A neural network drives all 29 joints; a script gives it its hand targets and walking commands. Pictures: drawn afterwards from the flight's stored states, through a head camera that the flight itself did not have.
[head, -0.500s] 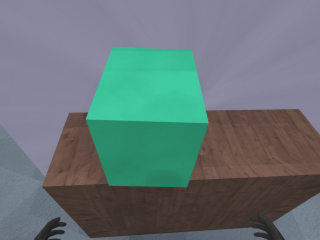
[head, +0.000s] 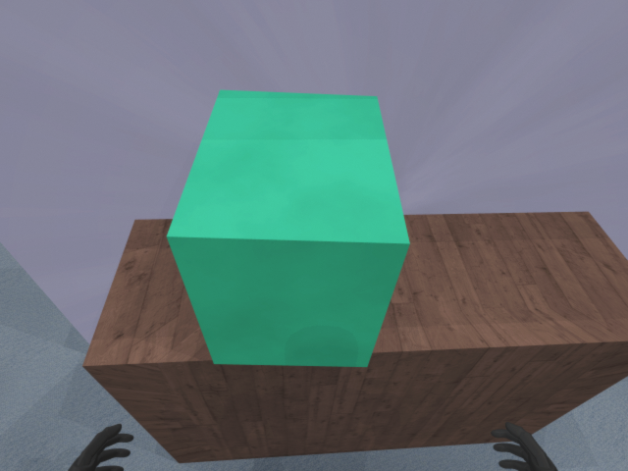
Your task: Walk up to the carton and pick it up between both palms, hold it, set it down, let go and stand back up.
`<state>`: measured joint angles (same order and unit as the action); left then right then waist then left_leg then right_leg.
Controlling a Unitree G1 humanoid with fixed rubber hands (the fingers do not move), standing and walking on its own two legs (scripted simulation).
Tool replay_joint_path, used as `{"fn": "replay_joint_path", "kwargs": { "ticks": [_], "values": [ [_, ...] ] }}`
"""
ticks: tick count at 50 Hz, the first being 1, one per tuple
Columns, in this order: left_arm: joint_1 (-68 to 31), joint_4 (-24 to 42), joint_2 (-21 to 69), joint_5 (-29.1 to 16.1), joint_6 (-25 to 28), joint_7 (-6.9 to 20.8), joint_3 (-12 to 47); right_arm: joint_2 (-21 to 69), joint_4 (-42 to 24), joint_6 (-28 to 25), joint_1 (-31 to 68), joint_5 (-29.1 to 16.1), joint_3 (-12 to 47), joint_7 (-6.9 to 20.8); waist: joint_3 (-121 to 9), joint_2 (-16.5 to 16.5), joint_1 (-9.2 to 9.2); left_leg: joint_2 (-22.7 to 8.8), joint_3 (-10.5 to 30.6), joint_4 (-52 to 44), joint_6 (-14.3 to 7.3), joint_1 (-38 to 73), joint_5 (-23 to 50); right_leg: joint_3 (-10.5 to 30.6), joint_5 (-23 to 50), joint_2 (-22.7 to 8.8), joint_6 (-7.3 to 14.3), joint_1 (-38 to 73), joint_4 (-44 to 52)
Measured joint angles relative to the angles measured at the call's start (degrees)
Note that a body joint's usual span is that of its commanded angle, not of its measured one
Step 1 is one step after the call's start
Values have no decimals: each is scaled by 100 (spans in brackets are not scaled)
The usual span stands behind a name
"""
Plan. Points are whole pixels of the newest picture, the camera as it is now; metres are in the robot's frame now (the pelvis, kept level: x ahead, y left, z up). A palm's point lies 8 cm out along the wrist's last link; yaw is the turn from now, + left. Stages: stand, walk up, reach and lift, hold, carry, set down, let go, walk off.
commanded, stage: walk up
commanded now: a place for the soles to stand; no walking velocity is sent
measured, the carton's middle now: (294, 231) +0.46 +0.03 +0.05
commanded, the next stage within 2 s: reach and lift in 0.48 s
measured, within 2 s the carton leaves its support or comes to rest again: neither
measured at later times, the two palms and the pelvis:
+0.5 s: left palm out of the picture +0.14 +0.29 -0.09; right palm out of the picture +0.14 -0.30 -0.07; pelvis +0.01 +0.00 +0.00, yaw +0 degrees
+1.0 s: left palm (108, 469) +0.16 +0.25 -0.06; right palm out of the picture +0.15 -0.27 -0.05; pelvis -0.01 -0.01 +0.01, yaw +0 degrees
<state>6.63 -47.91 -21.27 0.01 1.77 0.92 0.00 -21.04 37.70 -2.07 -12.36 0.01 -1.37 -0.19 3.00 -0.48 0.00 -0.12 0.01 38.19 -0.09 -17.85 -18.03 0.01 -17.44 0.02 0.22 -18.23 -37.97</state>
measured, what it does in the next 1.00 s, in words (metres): stands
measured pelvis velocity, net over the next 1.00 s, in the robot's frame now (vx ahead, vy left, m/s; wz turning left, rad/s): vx -0.01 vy -0.01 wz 0.00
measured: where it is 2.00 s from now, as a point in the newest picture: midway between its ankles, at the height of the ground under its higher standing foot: outside the picture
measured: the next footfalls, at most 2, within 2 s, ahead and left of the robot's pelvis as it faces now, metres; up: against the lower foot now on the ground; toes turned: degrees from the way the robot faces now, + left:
none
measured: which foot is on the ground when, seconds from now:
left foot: down 0.00-1.00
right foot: down 0.00-1.00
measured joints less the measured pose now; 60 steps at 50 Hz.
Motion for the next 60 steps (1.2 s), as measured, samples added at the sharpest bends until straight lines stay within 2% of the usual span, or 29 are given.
{"fn": "replay_joint_path", "kwargs": {
  "ticks": [13,26,30,32,38,45,51,60],
  "values": [
    [69,-27,1,0,-19,108,0,-130,33,-103,0,0,2,0,0,1,0,0,2,-22,0,2,-19,0,-21,1,0,0,18],
    [92,-26,-8,0,-24,79,0,-85,37,-147,0,0,3,-6,0,-2,0,-1,3,-25,0,3,-44,0,-46,1,1,1,20],
    [-33,736,80,0,-921,-202,1,199,865,-936,347,35,-406,171,110,-13,1,-1,3,39,6,2,-59,-1,-62,1,1,-3,-50],
    [-169,1033,180,0,-1195,-253,2,299,968,-1126,396,36,-443,258,138,-13,0,-1,2,53,6,4,-61,0,-67,1,1,-3,-67],
    [-292,1675,476,-1,-1451,-196,-56,533,971,-1386,396,36,-446,264,138,-39,0,-2,2,13,6,13,-30,0,-41,2,1,-2,-44],
    [175,2134,552,0,-1362,-171,-201,661,868,-1432,396,36,-404,234,137,-202,1,-3,2,-514,21,148,296,0,249,2,1,103,419],
    [543,2386,474,-32,-939,-286,-219,687,513,-1550,398,33,-383,235,130,-271,0,-3,0,-858,31,173,562,0,502,1,9,118,741],
    [477,2469,360,-300,-442,-371,-218,1047,83,-1427,394,-57,-335,235,1,-271,0,-3,-2,-1017,31,199,713,0,639,1,23,127,868]
  ]
}}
